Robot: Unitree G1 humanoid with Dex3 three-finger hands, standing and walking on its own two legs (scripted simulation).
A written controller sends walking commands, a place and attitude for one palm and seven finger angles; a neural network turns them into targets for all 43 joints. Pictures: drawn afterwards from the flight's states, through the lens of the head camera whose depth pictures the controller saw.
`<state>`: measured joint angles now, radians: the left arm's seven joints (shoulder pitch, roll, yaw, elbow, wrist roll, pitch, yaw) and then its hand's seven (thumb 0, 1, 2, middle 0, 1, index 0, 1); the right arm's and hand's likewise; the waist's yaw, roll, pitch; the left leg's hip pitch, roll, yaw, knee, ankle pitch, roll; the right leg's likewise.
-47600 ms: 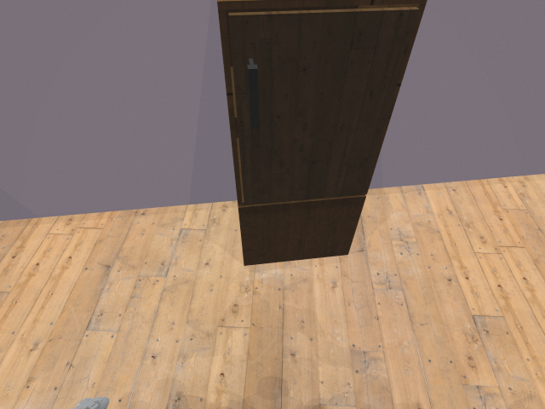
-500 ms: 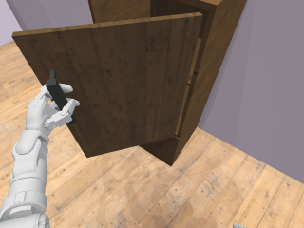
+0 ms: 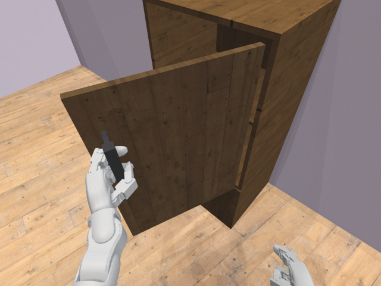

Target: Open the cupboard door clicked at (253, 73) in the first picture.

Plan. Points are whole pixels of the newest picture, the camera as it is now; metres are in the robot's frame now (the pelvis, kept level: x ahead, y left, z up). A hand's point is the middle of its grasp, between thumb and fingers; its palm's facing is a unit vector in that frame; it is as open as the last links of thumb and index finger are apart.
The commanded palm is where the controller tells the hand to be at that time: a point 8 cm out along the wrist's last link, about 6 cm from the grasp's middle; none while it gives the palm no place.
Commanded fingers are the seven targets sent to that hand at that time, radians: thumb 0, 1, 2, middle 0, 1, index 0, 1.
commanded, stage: pull the door open along its arc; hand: left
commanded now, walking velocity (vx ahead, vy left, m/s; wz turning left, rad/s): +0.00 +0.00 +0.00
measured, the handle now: (116, 164) +0.35 +0.19 +0.08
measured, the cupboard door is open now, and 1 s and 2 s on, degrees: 69 77 80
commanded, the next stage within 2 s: open thumb and fingers to let go in 0.14 s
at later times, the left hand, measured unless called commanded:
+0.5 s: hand (145, 198) +0.26 +0.11 +0.09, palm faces +0.37 -0.93 +0.01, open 7.2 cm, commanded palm +0.22 +0.15 +0.08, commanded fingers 0.00 -0.08 0.48 -0.33 -1.25 -0.33 -1.25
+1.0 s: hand (145, 199) +0.26 +0.11 +0.09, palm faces +0.35 -0.94 +0.01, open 14.6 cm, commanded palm +0.22 +0.15 +0.08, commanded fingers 0.00 -0.50 0.30 -0.16 -0.35 -0.16 -0.35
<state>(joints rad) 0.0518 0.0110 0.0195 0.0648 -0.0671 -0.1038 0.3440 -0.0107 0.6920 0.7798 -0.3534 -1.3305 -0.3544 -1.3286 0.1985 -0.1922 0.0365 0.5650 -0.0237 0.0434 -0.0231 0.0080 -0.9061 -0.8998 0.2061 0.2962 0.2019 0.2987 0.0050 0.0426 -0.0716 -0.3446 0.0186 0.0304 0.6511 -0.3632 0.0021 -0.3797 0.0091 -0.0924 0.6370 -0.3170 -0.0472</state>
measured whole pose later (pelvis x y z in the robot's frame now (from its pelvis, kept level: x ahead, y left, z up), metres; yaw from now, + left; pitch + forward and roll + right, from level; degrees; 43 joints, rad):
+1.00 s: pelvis -0.01 +0.01 -0.01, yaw +1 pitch +2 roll +0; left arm 0.18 -0.05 -0.19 -0.08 0.03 -0.07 0.46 -0.01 -0.48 0.31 -0.29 -0.87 -0.30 -0.85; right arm 0.20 -0.19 0.04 0.56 -0.05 0.04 -0.02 0.01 -0.91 -0.90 0.20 0.30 0.20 0.30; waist 0.02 0.04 -0.04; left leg -0.36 0.00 0.01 0.71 -0.38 0.01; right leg -0.39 -0.01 -0.11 0.70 -0.34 -0.04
